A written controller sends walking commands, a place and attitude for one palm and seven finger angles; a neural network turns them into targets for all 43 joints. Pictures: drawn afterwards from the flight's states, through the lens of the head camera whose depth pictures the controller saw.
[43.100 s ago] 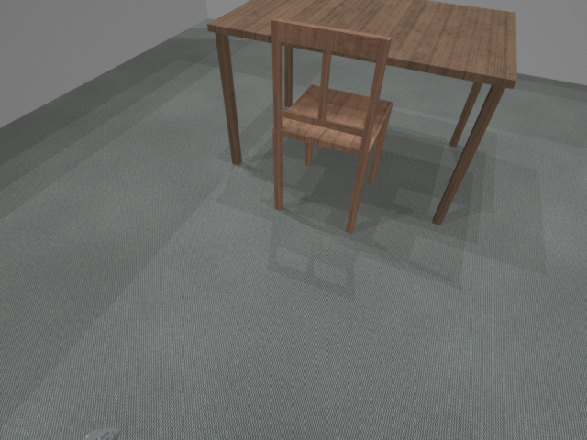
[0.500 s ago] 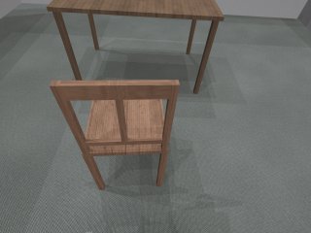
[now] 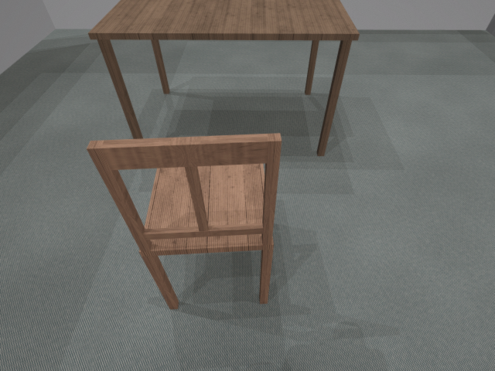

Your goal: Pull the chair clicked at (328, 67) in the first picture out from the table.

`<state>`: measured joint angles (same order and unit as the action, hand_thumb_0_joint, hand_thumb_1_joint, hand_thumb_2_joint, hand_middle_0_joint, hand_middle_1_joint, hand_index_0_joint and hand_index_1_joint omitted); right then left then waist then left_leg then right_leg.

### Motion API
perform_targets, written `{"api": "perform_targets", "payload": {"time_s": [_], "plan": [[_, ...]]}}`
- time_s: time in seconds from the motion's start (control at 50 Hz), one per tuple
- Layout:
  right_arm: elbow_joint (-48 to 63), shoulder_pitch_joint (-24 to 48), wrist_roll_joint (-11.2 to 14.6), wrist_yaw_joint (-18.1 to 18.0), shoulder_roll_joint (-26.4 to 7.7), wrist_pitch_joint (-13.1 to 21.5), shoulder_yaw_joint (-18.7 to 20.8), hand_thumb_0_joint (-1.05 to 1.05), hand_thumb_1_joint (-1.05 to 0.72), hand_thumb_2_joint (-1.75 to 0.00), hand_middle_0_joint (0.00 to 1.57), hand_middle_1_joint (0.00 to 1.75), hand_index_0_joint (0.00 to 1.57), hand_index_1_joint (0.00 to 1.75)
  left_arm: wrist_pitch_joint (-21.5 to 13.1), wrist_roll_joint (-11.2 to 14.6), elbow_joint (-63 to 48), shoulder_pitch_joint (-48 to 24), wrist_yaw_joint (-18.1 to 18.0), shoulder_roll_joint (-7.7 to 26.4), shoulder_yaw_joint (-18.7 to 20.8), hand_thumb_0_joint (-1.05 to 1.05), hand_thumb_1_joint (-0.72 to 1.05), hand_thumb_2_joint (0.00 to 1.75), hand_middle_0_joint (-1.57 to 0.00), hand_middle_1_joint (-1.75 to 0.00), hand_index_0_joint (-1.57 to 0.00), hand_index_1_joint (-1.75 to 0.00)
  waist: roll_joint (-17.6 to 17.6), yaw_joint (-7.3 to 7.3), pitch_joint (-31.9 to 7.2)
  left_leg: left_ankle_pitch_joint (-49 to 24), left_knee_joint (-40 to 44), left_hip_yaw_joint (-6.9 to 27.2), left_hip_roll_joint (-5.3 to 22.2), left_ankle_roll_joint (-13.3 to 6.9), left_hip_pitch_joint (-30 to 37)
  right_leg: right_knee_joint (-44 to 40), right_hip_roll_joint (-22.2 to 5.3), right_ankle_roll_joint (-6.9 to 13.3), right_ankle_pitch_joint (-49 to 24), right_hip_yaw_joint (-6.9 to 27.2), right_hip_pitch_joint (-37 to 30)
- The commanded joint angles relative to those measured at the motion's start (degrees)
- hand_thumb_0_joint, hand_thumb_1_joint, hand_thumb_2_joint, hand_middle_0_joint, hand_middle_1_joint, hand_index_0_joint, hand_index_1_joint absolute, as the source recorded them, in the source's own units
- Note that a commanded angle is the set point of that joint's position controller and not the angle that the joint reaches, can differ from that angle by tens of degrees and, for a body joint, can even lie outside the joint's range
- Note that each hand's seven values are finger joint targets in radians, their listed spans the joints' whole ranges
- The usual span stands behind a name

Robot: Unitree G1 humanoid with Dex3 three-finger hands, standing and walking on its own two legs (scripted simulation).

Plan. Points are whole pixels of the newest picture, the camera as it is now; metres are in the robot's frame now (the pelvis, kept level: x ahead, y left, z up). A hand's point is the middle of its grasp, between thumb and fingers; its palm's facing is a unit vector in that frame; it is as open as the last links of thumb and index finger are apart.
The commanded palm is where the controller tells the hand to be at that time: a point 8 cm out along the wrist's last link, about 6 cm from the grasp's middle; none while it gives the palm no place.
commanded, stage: let the arm hang, fingers relaxed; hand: left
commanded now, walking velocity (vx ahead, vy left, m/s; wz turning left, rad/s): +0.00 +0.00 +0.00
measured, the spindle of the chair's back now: (197, 199) +0.52 +0.16 -0.10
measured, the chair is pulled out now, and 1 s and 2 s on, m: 0.71 0.71 0.71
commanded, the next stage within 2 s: look to check the result in 0.32 s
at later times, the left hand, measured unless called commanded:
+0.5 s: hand out of the picture -0.01 +0.16 -0.17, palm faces +0.04 -0.98 -0.17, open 7.3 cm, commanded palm none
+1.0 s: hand out of the picture +0.00 +0.15 -0.17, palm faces +0.04 -0.99 -0.16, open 7.3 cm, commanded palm none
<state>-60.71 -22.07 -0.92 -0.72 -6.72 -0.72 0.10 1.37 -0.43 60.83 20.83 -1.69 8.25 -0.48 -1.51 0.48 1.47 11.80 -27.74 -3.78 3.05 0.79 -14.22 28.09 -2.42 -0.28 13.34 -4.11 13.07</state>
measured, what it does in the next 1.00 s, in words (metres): stands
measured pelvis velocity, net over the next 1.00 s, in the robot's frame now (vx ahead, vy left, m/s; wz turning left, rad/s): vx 0.01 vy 0.00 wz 0.00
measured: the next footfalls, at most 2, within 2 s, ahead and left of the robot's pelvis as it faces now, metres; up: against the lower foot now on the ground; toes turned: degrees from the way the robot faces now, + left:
none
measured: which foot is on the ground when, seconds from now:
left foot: down 0.00-1.00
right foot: down 0.00-1.00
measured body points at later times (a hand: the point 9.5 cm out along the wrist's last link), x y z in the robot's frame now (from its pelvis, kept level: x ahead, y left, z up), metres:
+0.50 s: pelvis +0.01 +0.00 +0.00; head +0.02 +0.00 +0.45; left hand -0.01 +0.21 -0.16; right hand -0.02 -0.20 -0.16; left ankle +0.03 +0.13 -0.74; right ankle +0.02 -0.12 -0.74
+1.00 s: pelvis +0.01 +0.00 +0.00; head +0.02 -0.01 +0.45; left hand +0.00 +0.20 -0.16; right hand -0.01 -0.20 -0.16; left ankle +0.03 +0.13 -0.74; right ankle +0.02 -0.12 -0.74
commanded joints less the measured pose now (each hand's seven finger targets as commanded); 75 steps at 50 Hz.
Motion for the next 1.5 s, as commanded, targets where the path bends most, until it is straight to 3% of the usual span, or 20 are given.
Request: {"api": "perform_targets", "payload": {"time_s": [0.0,0.06,0.1,0.24,0.38,0.46,0.5,0.7,0.76,0.86,1.08,1.16,1.18,1.24,1.4,1.44,1.48], "plan": [[0.8,-4.5,0.1,-0.6,-4.3,0.9,1.1,0.0,-0.9,-0.9,0.2,0.3,0.2,0.3,-1.1,-0.2,-1.5,3.3,-0.6,5.4,0.9,0.0,0.9,0.9,-0.2,-0.3,-0.2,-0.3,1.7,-0.11,5.8,5.2,6.6,4.3,2.5,-2.4,-0.5,-8.6,-3.7,2.9,5.4,4.9,5.3],[0.4,-4.7,0.2,-0.7,-3.6,1.0,1.0,0.0,-0.9,-0.9,0.2,0.3,0.2,0.3,-1.3,-0.2,-1.2,3.2,-0.7,4.8,1.0,0.0,0.9,0.9,-0.2,-0.3,-0.2,-0.3,1.7,-0.05,5.2,4.7,6.5,4.2,2.4,-2.3,-0.3,-8.4,-3.8,2.9,4.9,4.9,4.7],[0.2,-4.6,0.1,-0.7,-3.3,1.0,1.1,0.0,-0.9,-0.9,0.2,0.3,0.2,0.3,-1.2,-0.3,-1.2,3.1,-0.7,4.4,1.0,0.0,0.9,0.9,-0.2,-0.3,-0.2,-0.3,0.8,-0.11,6.9,5.3,7.0,4.1,2.5,-2.3,-1.1,-8.6,-3.6,2.9,4.9,4.7,5.0],[0.1,-4.5,0.2,-1.0,-2.9,1.3,1.2,0.0,-0.9,-0.9,0.2,0.3,0.2,0.3,-1.4,-0.2,-0.7,3.2,-0.7,3.4,1.1,0.0,0.9,0.9,-0.2,-0.3,-0.2,-0.3,-1.3,-0.09,4.8,4.0,7.3,4.6,2.8,-2.3,-0.1,-7.7,-3.3,2.8,1.6,4.4,3.2],[0.0,-4.2,0.3,-1.1,-3.0,1.3,1.3,0.0,-0.9,-0.9,0.2,0.3,0.2,0.3,-1.4,-0.2,-0.7,2.7,-0.7,3.2,1.2,0.0,0.9,0.9,-0.2,-0.3,-0.2,-0.3,1.7,-0.06,5.4,3.7,7.7,4.6,3.0,-2.6,0.1,-8.1,-3.1,2.7,1.3,3.9,3.0],[-0.2,-3.9,0.3,-1.1,-3.3,1.6,1.3,0.0,-0.9,-0.9,0.2,0.3,0.2,0.3,-1.5,-0.2,-0.7,2.9,-0.7,3.1,1.3,0.0,0.9,0.9,-0.2,-0.3,-0.2,-0.3,1.5,-0.15,3.4,0.9,7.1,4.6,3.0,-2.6,1.7,-7.5,-3.5,2.6,-0.4,4.1,2.3],[-0.3,-3.6,0.3,-1.1,-3.2,1.6,1.2,0.0,-0.9,-0.9,0.2,0.3,0.2,0.3,-1.5,-0.3,-0.6,2.9,-0.7,3.2,1.2,0.0,0.9,0.9,-0.2,-0.3,-0.2,-0.3,0.4,-0.25,4.4,0.2,7.3,4.5,3.2,-2.6,1.4,-7.7,-3.6,2.6,-1.0,3.8,2.3],[-0.5,-2.9,0.3,-1.1,-3.5,1.3,1.2,0.0,-0.9,-0.9,0.2,0.3,0.2,0.3,-1.5,-0.2,-0.5,2.6,-0.7,3.5,1.2,0.0,0.9,0.9,-0.2,-0.3,-0.2,-0.3,1.4,-0.13,5.6,1.0,7.4,4.3,2.9,-2.4,1.6,-8.4,-3.6,2.6,-0.1,4.1,2.8],[-0.5,-3.1,0.3,-1.1,-3.5,1.5,1.1,0.0,-0.9,-0.9,0.2,0.3,0.2,0.3,-1.6,-0.2,-0.5,2.5,-0.7,3.5,1.3,0.0,0.9,0.9,-0.2,-0.3,-0.2,-0.3,1.0,-0.04,3.6,0.2,7.2,4.4,2.9,-2.4,2.8,-8.1,-3.7,2.6,-0.7,4.2,2.0],[-0.7,-3.0,0.3,-1.1,-3.4,1.5,1.2,0.0,-0.9,-0.9,0.2,0.3,0.2,0.3,-1.7,-0.2,-0.5,2.5,-0.7,3.5,1.2,0.0,0.9,0.9,-0.2,-0.3,-0.2,-0.3,1.3,-0.04,3.6,-1.3,6.9,4.0,2.9,-2.3,3.1,-8.3,-3.8,2.6,-1.6,4.5,1.8],[-1.0,-2.8,0.4,-1.2,-3.3,1.3,1.0,0.0,-0.9,-0.9,0.2,0.3,0.2,0.3,-1.6,-0.1,-0.4,2.4,-0.6,3.6,1.2,0.0,0.9,0.9,-0.2,-0.3,-0.2,-0.3,1.6,-0.15,5.3,-0.4,7.4,4.2,3.0,-2.4,2.4,-9.0,-3.5,2.8,-0.9,4.2,1.9],[-1.1,-3.1,0.3,-1.2,-3.5,1.5,1.1,0.0,-0.9,-0.9,0.2,0.3,0.2,0.3,-1.7,-0.1,-0.4,2.3,-0.6,3.5,1.3,0.0,0.9,0.9,-0.2,-0.3,-0.2,-0.3,1.2,0.01,3.8,-1.3,7.1,4.0,3.0,-2.3,3.3,-8.5,-3.8,2.7,-1.5,4.3,1.5],[-1.2,-2.8,0.4,-1.3,-3.3,1.4,1.0,0.0,-0.9,-0.9,0.2,0.3,0.2,0.3,-1.6,-0.1,-0.4,2.2,-0.6,3.5,1.2,0.0,0.9,0.9,-0.2,-0.3,-0.2,-0.3,1.8,-0.16,5.5,-0.8,7.5,4.0,3.1,-2.4,2.6,-8.9,-3.5,2.8,-1.2,4.1,2.0],[-1.2,-3.0,0.4,-1.3,-3.5,1.6,1.0,0.0,-0.9,-0.9,0.2,0.3,0.2,0.3,-1.7,-0.1,-0.4,2.5,-0.7,3.4,1.3,0.0,0.9,0.9,-0.2,-0.3,-0.2,-0.3,0.8,-0.1,3.8,-1.9,7.1,4.1,3.1,-2.3,3.4,-8.5,-3.7,2.7,-2.1,4.3,1.2],[-1.2,-3.1,0.3,-1.3,-3.5,1.4,1.0,0.0,-0.9,-0.9,0.2,0.3,0.2,0.3,-1.5,-0.2,-0.4,2.3,-0.7,3.3,1.3,0.0,0.9,0.9,-0.2,-0.3,-0.2,-0.3,0.2,-0.07,5.8,0.7,8.0,4.3,3.1,-2.3,2.1,-8.8,-3.5,2.8,-0.4,4.3,2.0],[-1.3,-3.3,0.3,-1.3,-3.5,1.5,1.0,0.0,-0.9,-0.9,0.2,0.3,0.2,0.3,-1.6,-0.2,-0.4,2.3,-0.7,3.5,1.4,0.0,0.9,0.9,-0.2,-0.3,-0.2,-0.3,0.4,-0.06,4.4,0.6,7.8,4.2,3.1,-2.3,2.6,-8.7,-3.7,2.8,-0.6,4.2,1.4],[-1.3,-3.1,0.4,-1.3,-3.3,1.4,1.0,0.0,-0.9,-0.9,0.2,0.3,0.2,0.3,-1.6,-0.2,-0.3,2.2,-0.6,3.3,1.4,0.0,0.9,0.9,-0.2,-0.3,-0.2,-0.3,1.4,-0.15,5.7,1.0,8.3,4.2,3.3,-2.5,2.2,-8.9,-3.3,2.8,-0.3,4.0,2.0]]}}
